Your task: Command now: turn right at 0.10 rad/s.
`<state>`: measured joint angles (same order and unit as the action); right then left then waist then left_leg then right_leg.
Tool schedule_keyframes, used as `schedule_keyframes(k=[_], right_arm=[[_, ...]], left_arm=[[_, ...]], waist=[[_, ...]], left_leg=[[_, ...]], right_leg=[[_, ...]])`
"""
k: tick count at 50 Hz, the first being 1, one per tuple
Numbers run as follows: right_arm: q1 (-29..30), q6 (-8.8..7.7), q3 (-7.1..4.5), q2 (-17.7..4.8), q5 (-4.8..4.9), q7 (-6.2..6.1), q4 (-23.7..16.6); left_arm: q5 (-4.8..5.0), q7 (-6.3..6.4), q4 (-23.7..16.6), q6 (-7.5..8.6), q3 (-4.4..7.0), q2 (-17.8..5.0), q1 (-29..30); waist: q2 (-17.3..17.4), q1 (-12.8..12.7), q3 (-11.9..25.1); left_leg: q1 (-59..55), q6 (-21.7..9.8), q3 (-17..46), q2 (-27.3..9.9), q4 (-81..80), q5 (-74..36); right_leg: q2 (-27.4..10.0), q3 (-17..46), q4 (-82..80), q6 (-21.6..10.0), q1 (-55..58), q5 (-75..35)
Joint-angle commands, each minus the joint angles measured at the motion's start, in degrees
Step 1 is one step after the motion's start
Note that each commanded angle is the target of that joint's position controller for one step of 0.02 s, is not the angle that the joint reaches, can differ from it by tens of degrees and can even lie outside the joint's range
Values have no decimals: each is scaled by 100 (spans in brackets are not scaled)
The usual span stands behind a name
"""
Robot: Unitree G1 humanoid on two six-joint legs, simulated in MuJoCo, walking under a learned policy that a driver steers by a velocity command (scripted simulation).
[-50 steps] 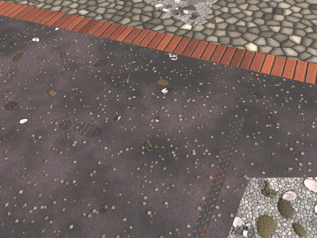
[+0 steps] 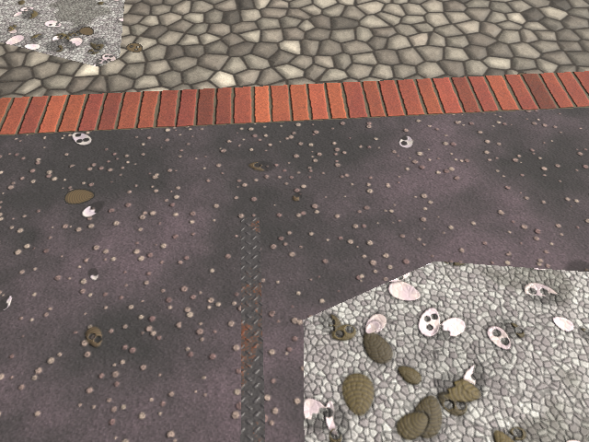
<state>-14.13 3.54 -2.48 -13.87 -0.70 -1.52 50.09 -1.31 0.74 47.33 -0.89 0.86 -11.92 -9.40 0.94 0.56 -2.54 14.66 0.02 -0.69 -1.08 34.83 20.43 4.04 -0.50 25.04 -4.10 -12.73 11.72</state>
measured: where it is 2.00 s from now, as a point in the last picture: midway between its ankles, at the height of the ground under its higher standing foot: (268, 382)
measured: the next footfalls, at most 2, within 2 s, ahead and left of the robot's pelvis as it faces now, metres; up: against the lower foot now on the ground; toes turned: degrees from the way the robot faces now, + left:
left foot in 0.04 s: +0.03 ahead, +0.12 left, +0.00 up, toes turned +1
left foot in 1.12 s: +0.44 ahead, +0.06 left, +0.00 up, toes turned +11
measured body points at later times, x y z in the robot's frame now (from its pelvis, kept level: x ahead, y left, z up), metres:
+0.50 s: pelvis +0.02 +0.02 +0.00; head +0.01 +0.02 +0.45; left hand +0.03 +0.27 -0.15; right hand +0.02 -0.23 -0.15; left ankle -0.01 +0.12 -0.74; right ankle +0.01 -0.08 -0.72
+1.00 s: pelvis +0.20 -0.02 +0.00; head +0.23 -0.03 +0.45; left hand +0.10 +0.20 -0.14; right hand +0.37 -0.24 -0.14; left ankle +0.35 +0.09 -0.69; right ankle +0.07 -0.10 -0.74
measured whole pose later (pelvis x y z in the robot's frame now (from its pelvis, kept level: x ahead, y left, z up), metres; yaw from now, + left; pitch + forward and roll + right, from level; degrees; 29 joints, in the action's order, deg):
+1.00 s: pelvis +0.20 -0.02 +0.00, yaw +3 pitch +1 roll +0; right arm -3.7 -1.5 -2.0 -12.0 -1.4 2.5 53.7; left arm -1.3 1.0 63.2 6.0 0.5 -8.8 -27.7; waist 1.8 -1.9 -2.0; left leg 36.9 -3.7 -4.3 -2.2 43.1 4.4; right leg 3.7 -5.8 8.3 -3.7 7.9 17.5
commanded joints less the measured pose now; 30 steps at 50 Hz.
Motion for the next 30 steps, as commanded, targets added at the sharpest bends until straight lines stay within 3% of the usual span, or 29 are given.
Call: schedule_keyframes(k=[1, 2, 3, 4, 5, 8, 11, 17, 18, 20, 21, 22, 23, 25, 27, 30], right_arm=[[-447, -195, -18, -321, -46, -69, -76], [-505, -292, -24, -562, -135, -86, -64], [-2, -329, -63, -831, -31, -51, -81], [224, -366, -5, -576, -16, 13, -107], [202, -403, 36, -445, -13, 39, -58], [-78, -435, 40, -456, 29, -20, 202], [-150, -423, 59, -367, 12, -29, 367], [-146, -431, 93, -320, 8, -40, 651], [-219, -426, 89, -332, 1, -37, 713], [-355, -357, -24, -605, -10, -23, 771], [-503, -321, -64, -680, -14, -11, 801], [-676, -302, -111, -771, -12, -6, 869], [-734, -305, -137, -757, -7, -7, 915], [-715, -391, -147, -670, -69, 21, 922], [-569, -492, -170, -691, -50, 46, 898], [-326, -555, -198, -687, 6, 81, 879]], left_arm=[[55, 48, -132, 68, 135, -720, 57], [64, 32, -117, 98, 69, -498, -77], [116, 7, -11, 63, 83, -426, -321], [45, 20, 158, 41, 84, -550, -273], [50, 24, 276, 46, 120, -642, -251], [52, 11, 506, 98, 146, -682, -293], [73, 45, 784, 117, 106, -549, -362], [72, 88, 1196, 113, 68, -500, -487], [68, 91, 1266, 109, 58, -480, -560], [27, 76, 1274, 74, 107, -579, -589], [-15, 45, 1211, 60, 115, -575, -473], [-68, 2, 1131, 69, 82, -406, -370], [-111, -38, 1055, 101, 55, -314, -296], [-84, -99, 949, 203, 101, -435, -211], [-45, -167, 919, 316, 123, -434, -284], [16, -167, 1015, 410, 139, -290, -695]], waist=[[-340, 162, 403], [129, 29, 512], [723, -377, 194], [619, -283, 150], [514, -202, 106], [428, -101, 98], [68, -51, 11], [-85, -46, -45], [-54, -36, 79], [231, 24, -86], [382, 106, -345], [663, 166, -559], [778, 165, -741], [552, 108, -720], [470, -15, -575], [506, -286, -481]], left_leg=[[-1080, -126, 206, -161, -1610, -1295], [-1387, -235, 976, -857, -1934, -1611], [-491, -506, 1259, -1133, -1859, -1809], [-124, -504, 1179, -1063, -1904, -1463], [-77, -362, 976, -838, -1938, -1215], [-370, -242, 700, -553, -1914, -1187], [-549, -295, 671, -542, -1875, -1106], [-534, -337, 662, -508, -1897, -1025], [-577, -364, 668, -461, -1952, -454], [-441, -612, 943, -466, -2059, 1468], [-391, -805, 1336, -701, -2315, 2314], [-395, -1051, 1865, -1121, -2655, 2851], [-331, -1265, 2282, -1524, -2937, 2896], [-535, -1404, 2404, -1722, -3095, 2190], [-663, -1296, 1924, -1507, -2943, 1580], [113, -1085, 1144, -1032, -2490, 1174]], right_leg=[[-1348, 1271, -474, -382, -227, -1034], [-1049, 1046, -181, -113, -425, -604], [-455, 586, -425, 27, -50, 5], [-532, 602, -522, 87, 496, -137], [-585, 672, -552, 84, 674, -386], [-747, 758, -591, 52, 622, -740], [-740, 754, -739, 113, 397, -589], [-765, 751, -811, 159, 395, -579], [-688, 687, -764, 144, 419, -147], [-321, 361, -178, 31, -85, 1361], [-200, 235, 206, -4, -618, 1783], [-109, -62, 740, 14, -955, 1660], [-271, -192, 1273, 19, -1203, 1294], [-527, -40, 1911, 12, -1612, 1338], [-596, -79, 1667, 4, -1501, 1280], [-337, -483, 463, -23, -35, 652]])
